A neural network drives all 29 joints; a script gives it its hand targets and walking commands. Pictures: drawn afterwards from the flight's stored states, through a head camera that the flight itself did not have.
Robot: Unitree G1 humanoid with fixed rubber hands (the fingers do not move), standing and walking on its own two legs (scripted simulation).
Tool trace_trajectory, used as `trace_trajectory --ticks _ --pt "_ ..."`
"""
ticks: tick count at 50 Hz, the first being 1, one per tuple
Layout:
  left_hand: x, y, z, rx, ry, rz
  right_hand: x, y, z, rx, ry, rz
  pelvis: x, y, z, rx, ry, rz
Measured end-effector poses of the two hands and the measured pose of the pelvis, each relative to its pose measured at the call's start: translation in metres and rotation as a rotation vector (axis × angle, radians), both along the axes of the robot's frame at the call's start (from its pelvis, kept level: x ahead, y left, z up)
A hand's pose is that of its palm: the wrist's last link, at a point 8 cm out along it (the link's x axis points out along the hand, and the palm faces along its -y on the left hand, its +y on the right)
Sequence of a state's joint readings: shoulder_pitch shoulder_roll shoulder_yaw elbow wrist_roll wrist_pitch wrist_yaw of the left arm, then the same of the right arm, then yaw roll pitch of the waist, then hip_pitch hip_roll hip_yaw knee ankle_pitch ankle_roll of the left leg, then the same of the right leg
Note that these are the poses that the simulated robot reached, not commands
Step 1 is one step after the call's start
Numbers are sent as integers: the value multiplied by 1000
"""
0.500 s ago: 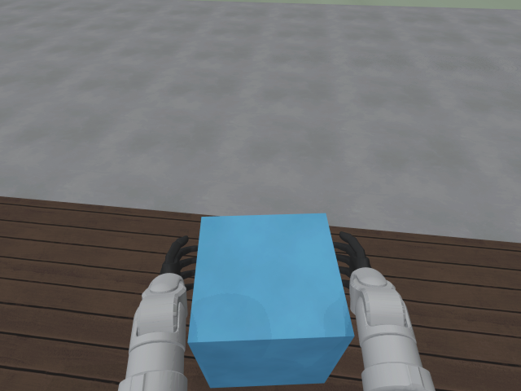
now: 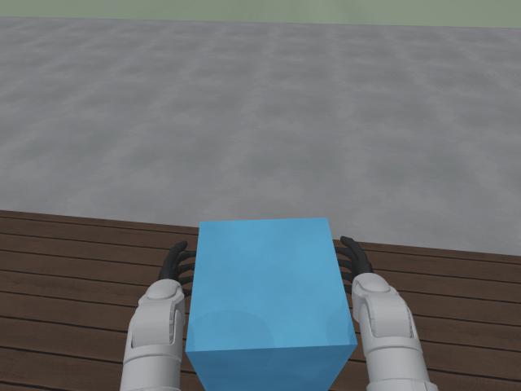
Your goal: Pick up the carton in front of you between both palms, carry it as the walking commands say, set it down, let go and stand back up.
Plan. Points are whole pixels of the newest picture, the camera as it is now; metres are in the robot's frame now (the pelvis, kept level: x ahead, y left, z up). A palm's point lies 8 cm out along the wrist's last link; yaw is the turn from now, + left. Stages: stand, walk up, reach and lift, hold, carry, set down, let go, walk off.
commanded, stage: hold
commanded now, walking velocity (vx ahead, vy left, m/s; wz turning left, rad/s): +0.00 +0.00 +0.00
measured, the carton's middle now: (266, 310) +0.28 +0.00 -0.03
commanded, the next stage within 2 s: carry in 1.22 s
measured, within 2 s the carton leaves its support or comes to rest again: neither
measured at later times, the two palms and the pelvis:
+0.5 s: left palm (169, 289) +0.28 +0.15 +0.05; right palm (362, 284) +0.28 -0.15 +0.05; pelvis -0.01 +0.00 +0.00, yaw +0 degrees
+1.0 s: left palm (170, 290) +0.28 +0.15 +0.05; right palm (362, 284) +0.28 -0.15 +0.05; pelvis +0.00 +0.00 +0.00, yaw +0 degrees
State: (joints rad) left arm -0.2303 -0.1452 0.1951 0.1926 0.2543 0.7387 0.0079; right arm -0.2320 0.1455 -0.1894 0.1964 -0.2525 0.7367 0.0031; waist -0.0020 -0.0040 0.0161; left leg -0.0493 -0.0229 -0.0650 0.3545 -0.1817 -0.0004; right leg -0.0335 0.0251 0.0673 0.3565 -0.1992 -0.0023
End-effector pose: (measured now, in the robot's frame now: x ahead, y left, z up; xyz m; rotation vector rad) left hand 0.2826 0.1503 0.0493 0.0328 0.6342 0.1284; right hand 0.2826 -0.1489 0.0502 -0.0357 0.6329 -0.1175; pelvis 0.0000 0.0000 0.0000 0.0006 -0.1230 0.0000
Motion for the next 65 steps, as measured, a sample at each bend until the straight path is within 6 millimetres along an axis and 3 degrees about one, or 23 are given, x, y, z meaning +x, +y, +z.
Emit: trace_trajectory --ticks 18,43,60,65 --pt "-5 1 0 -19 17 12 -6 1 0 18 18 -15 -15 2 -3 0 -23 -3" --pt "-1 0 -1 0 24 -2 -2 0 -1 0 25 -2 -3 1 -1 0 -16 0" --pt "-4 0 -2 -4 24 2 -4 0 -2 4 24 -4 -7 0 -1 0 -20 0" --pt "1 -1 1 -5 21 1 0 -1 0 7 21 -8 -2 0 -2 4 65 -13"
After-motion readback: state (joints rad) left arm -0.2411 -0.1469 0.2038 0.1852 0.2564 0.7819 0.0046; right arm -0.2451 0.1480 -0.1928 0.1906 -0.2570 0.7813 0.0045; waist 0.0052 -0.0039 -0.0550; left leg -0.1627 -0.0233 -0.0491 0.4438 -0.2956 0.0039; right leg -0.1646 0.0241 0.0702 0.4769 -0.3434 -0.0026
